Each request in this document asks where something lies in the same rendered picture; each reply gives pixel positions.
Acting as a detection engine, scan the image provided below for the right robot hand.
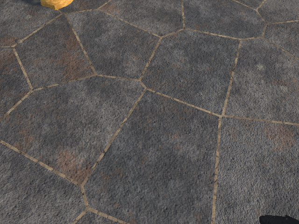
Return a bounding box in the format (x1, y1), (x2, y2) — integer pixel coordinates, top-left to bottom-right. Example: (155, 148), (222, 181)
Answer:
(259, 215), (299, 224)

